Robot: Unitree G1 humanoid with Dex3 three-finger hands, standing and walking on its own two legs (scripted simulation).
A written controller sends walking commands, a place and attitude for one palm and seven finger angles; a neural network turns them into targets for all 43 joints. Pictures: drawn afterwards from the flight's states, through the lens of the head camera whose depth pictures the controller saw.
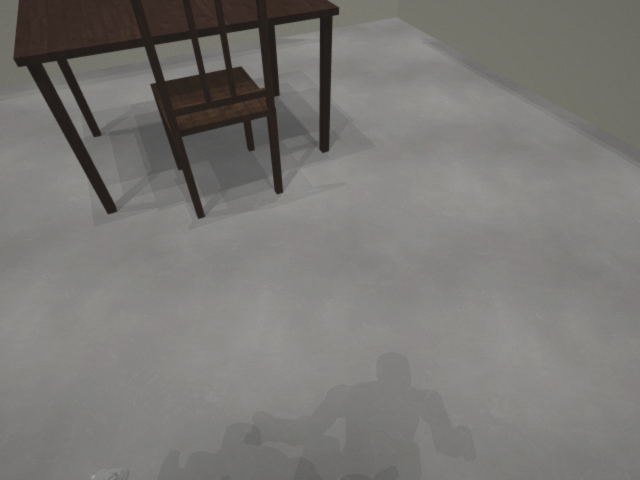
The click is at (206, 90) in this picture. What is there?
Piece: chair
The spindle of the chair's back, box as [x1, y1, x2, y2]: [183, 0, 210, 102]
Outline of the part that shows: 183,0 206,102 210,101 210,97 189,0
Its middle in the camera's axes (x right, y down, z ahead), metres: -0.42 -0.64 +1.30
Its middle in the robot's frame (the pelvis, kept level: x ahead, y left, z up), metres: +1.38 +0.49 -0.05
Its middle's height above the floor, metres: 0.72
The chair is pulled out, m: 0.00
